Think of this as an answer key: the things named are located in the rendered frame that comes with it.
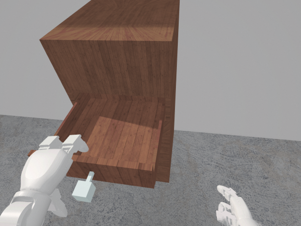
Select drawer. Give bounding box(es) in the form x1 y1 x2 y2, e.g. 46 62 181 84
28 93 166 189

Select robot right hand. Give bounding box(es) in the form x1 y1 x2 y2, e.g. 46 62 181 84
216 185 253 226

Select robot left forearm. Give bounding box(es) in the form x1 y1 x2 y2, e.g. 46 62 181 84
0 190 52 226

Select cabinet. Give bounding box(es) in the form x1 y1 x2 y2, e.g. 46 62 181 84
39 0 180 183

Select robot left hand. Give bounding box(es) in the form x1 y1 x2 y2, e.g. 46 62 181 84
20 135 89 217

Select handle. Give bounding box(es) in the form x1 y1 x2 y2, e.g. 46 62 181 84
72 171 96 202

